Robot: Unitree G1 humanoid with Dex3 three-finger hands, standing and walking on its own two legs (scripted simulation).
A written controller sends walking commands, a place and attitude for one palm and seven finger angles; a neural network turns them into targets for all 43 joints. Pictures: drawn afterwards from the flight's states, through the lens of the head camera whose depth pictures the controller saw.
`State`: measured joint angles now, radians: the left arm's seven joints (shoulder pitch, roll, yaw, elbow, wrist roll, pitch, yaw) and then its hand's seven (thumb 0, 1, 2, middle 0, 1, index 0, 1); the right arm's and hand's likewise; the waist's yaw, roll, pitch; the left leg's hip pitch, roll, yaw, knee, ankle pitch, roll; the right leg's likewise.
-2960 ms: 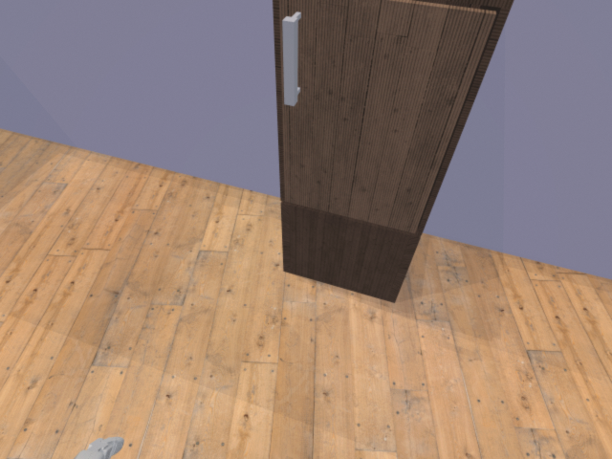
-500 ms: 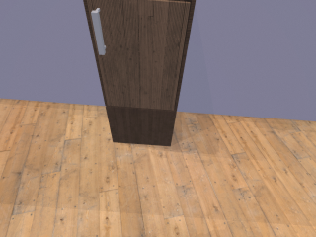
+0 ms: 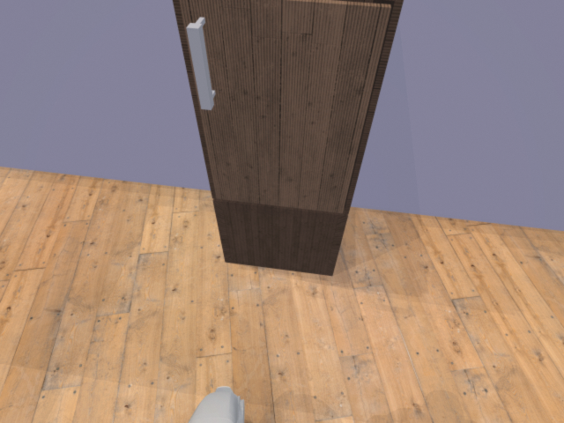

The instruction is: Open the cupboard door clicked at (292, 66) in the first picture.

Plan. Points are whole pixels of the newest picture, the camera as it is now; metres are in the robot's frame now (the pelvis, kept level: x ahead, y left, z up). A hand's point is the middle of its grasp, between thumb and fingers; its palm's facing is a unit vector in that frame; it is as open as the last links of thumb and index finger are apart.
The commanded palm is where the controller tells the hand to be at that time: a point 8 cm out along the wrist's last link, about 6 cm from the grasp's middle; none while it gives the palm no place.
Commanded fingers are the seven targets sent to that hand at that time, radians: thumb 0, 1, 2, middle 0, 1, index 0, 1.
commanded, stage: take the last steps up to it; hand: left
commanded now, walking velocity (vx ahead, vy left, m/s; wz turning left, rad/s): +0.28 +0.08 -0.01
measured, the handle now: (204, 65) +0.77 +0.25 +0.12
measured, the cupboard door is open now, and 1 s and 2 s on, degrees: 0 0 0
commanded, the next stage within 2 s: come to a stop and stand still in 0.30 s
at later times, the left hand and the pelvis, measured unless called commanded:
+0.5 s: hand (167, 336) +0.28 +0.24 -0.16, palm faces -0.02 -0.97 -0.22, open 7.4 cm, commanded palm none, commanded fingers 0.00 0.90 0.90 -0.20 -0.30 -0.20 -0.30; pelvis +0.17 +0.07 +0.00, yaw -3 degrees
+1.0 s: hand (127, 382) +0.20 +0.29 -0.18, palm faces +0.04 -0.98 -0.20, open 7.4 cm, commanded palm none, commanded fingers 0.00 0.90 0.90 -0.20 -0.30 -0.20 -0.30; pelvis +0.16 +0.10 +0.00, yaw -1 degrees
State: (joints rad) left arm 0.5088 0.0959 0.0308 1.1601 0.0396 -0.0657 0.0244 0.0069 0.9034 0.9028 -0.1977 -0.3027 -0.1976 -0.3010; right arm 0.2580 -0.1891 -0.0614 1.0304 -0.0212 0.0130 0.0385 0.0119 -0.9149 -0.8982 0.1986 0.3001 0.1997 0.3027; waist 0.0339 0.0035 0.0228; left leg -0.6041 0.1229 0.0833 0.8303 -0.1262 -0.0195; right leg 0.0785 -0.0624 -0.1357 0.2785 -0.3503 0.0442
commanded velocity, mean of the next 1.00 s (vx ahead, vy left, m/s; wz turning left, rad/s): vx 0.01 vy -0.01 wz -0.02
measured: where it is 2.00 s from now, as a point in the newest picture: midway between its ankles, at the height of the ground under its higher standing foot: outside the picture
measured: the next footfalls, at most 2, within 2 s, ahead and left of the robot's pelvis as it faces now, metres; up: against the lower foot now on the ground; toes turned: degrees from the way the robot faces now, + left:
left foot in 0.10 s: +0.19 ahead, +0.16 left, +0.00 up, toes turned +1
right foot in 0.52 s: +0.29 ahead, -0.05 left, +0.00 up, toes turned -9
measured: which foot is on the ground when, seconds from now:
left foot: up 0.00-0.08, down 0.10-1.00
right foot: down 0.00-0.10, up 0.12-0.50, down 0.52-0.84, up 0.86-1.00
